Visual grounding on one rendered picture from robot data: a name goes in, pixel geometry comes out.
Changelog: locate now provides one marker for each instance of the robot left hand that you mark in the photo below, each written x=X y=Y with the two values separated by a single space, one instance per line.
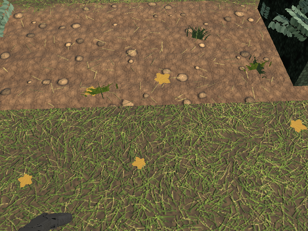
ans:
x=46 y=222

